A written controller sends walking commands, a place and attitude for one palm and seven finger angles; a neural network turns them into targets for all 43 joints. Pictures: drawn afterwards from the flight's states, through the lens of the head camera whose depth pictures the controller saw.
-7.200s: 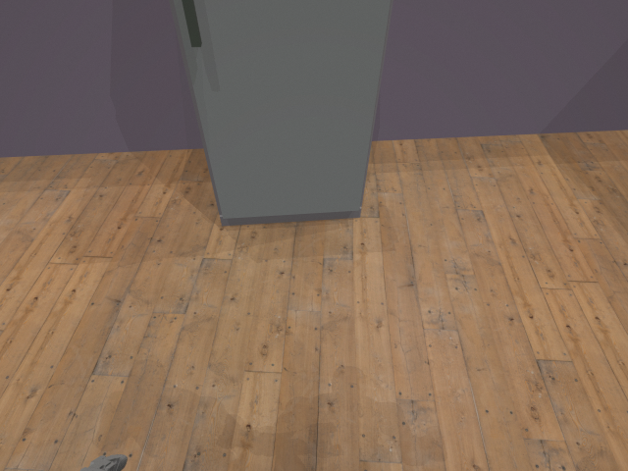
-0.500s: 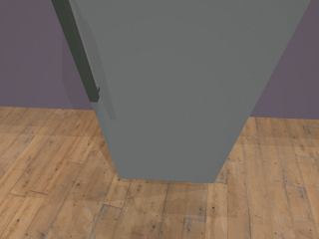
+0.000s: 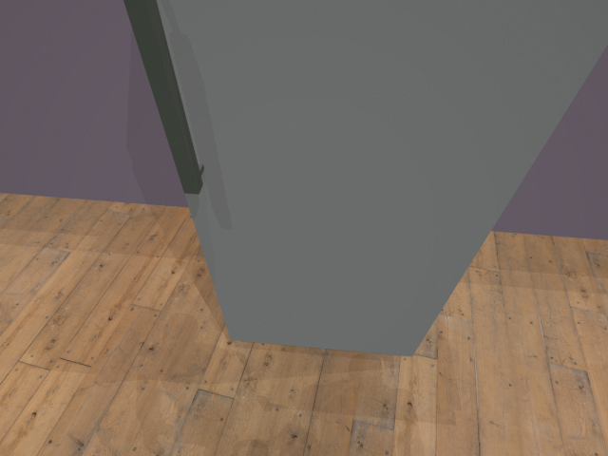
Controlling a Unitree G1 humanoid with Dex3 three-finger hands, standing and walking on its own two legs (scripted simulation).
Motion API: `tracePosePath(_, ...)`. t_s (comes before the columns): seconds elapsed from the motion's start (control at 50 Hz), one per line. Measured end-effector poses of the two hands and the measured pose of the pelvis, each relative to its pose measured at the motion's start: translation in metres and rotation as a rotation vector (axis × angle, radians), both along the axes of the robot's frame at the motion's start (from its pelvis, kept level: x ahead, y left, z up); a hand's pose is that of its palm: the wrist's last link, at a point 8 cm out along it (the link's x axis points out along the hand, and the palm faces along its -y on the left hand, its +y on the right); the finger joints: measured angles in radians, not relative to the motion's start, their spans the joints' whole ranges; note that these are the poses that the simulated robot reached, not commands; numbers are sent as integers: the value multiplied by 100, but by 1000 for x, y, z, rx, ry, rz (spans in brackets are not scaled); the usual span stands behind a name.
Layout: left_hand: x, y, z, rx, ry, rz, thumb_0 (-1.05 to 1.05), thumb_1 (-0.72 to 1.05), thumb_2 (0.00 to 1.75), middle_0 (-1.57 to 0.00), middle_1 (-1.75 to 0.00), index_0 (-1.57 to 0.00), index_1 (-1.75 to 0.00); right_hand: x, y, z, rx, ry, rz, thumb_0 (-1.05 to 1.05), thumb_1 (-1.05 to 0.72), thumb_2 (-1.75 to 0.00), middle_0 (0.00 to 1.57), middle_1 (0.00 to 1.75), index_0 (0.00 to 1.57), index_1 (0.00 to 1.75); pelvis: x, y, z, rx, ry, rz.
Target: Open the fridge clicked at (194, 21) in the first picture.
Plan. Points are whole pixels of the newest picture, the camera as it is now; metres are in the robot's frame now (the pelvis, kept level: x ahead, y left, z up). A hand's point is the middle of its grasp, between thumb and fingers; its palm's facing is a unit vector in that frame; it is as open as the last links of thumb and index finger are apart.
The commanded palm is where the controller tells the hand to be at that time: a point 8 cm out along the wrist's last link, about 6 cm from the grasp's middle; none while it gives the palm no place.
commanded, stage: shuffle to correct the standing spot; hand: left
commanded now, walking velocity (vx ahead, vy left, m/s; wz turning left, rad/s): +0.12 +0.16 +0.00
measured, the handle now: (173, 92) +0.52 +0.23 +0.21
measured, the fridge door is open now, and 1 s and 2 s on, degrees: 0 0 0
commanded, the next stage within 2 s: come to a stop and stand still in 0.38 s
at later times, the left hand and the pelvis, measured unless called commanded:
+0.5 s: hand out of the picture +0.07 +0.22 -0.17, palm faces +0.10 -0.97 -0.21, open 7.3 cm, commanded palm none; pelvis +0.07 +0.05 +0.00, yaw +1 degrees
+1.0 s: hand out of the picture +0.13 +0.26 -0.17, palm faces +0.02 -0.96 -0.27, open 7.3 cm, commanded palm none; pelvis +0.07 +0.07 -0.01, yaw -2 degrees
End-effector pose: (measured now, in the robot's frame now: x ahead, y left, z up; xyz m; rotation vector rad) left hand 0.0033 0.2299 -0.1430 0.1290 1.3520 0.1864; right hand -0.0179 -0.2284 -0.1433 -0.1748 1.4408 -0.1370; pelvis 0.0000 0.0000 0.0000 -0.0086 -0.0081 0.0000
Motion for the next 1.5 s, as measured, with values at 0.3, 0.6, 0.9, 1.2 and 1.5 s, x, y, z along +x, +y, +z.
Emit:
tracePosePath(0.3,48,24,-6,11,27,-15,2,93,90,-20,-30,-20,-30,-7,60,-11,75,92,-67,0,-91,-90,20,30,20,30,44,27,-10,40,9,-11)
tracePosePath(0.6,51,57,-5,-29,87,48,1,91,89,-20,-30,-21,-30,156,56,9,-28,-160,24,2,-94,-90,20,30,20,30,87,70,-2,35,0,-2)
tracePosePath(0.9,111,93,-2,34,-16,-23,1,91,90,-20,-30,-20,-30,188,93,-1,17,-265,4,0,-91,-90,20,30,20,30,83,80,-8,22,-2,-23)
tracePosePath(1.2,124,54,7,45,-173,-89,1,91,89,-20,-30,-21,-30,110,55,-12,24,-204,-67,0,-91,-90,19,30,20,30,69,57,-12,-5,-22,-10)
tracePosePath(1.5,88,45,7,16,-22,-82,1,92,89,-20,-30,-21,-30,52,67,-4,59,-7,-68,0,-91,-90,20,30,20,30,73,46,2,18,-4,-28)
